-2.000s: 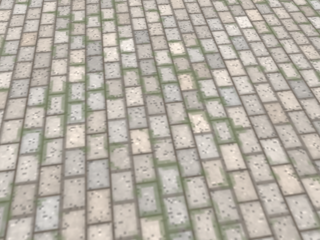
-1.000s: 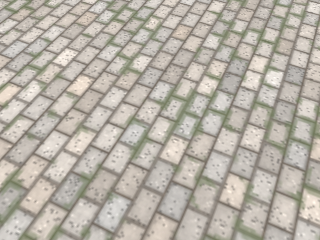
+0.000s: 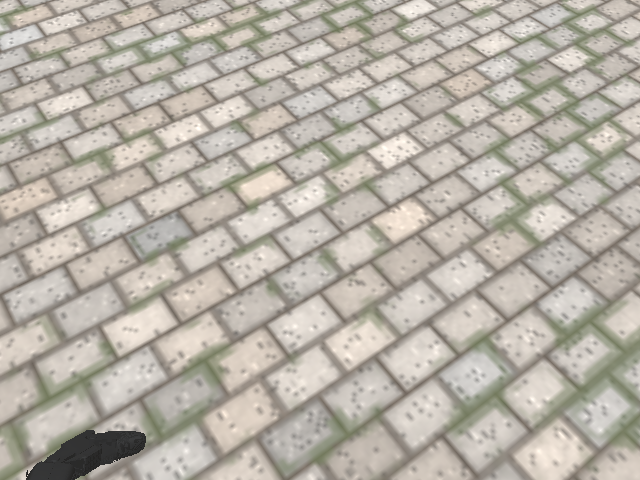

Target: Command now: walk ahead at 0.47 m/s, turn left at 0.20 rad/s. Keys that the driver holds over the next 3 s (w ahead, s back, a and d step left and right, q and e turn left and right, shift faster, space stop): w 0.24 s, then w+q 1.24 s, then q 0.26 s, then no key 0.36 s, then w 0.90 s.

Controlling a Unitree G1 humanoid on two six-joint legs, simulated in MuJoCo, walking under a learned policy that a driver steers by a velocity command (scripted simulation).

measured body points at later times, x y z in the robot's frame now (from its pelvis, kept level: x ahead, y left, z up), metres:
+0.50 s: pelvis +0.29 +0.04 +0.00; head +0.33 +0.05 +0.45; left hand +0.28 +0.33 -0.13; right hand +0.54 -0.18 -0.07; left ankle +0.40 +0.14 -0.72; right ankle +0.11 -0.11 -0.69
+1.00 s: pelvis +0.59 +0.06 +0.00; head +0.61 +0.06 +0.45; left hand +0.71 +0.37 -0.06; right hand +0.73 -0.21 -0.11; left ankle +0.41 +0.14 -0.68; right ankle +0.72 -0.01 -0.72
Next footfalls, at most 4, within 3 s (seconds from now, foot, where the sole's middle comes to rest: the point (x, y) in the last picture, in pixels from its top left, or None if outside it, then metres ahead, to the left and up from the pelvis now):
0.46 left None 0.44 0.15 -0.76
0.94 right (309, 344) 0.75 0.00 -0.76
1.48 left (151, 308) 0.87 0.37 -0.76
1.94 right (172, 226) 1.12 0.34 -0.76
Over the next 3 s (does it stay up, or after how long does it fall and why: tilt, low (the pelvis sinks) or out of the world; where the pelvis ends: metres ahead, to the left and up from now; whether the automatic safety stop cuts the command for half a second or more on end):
stays up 1.17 0.56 0.02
